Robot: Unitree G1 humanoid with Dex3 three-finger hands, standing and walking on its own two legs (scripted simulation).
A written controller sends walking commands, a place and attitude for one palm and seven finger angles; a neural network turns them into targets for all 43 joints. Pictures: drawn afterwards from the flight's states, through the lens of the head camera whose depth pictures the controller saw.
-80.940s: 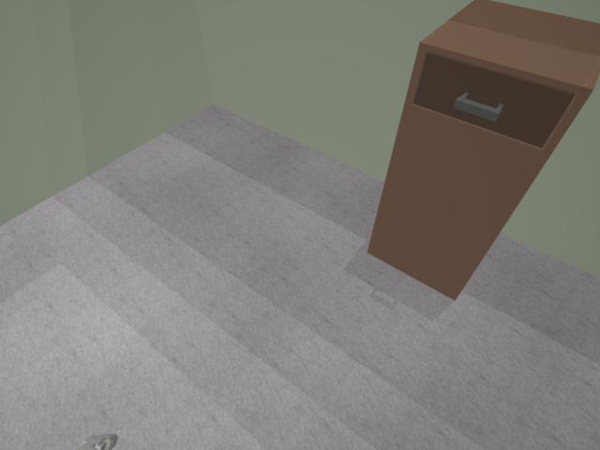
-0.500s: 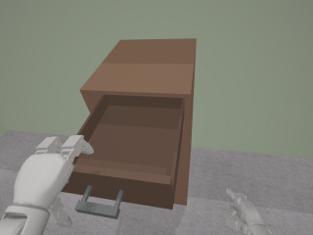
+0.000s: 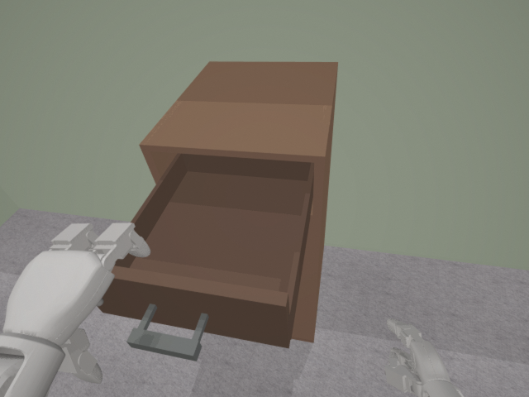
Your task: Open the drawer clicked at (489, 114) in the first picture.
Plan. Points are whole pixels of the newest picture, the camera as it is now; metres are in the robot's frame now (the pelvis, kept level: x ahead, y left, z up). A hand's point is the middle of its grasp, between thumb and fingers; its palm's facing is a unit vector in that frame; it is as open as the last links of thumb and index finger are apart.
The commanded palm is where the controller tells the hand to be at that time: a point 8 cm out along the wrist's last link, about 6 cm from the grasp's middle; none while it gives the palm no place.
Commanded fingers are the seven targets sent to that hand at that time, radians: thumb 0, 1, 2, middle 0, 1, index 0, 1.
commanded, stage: draw the hand back to the body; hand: left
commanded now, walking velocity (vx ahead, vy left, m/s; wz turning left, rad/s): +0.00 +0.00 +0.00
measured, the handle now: (170, 329) +0.20 +0.19 +0.02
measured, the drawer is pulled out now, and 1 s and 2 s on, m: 0.30 0.30 0.30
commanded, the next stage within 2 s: step back with the hand held close in 1.42 s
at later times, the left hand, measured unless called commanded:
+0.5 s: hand (95, 294) +0.18 +0.23 +0.16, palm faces +0.16 -0.57 -0.81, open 13.8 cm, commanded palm +0.14 +0.26 +0.21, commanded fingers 0.00 -0.32 0.38 -0.29 -1.09 -0.29 -1.09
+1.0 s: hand (86, 262) +0.19 +0.23 +0.19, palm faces +0.38 -0.83 -0.41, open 10.6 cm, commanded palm +0.14 +0.28 +0.21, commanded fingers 0.00 0.55 0.75 -0.22 -0.52 -0.22 -0.52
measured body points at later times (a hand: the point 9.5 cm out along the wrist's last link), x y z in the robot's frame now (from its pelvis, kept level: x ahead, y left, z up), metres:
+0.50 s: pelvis +0.00 +0.01 +0.00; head +0.00 -0.02 +0.45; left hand +0.16 +0.26 +0.20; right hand +0.23 -0.20 -0.08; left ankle +0.01 +0.10 -0.73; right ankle -0.02 -0.10 -0.73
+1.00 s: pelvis +0.02 +0.00 +0.01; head +0.01 -0.02 +0.46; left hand +0.17 +0.27 +0.22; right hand +0.21 -0.21 -0.08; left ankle +0.01 +0.10 -0.73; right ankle -0.02 -0.10 -0.73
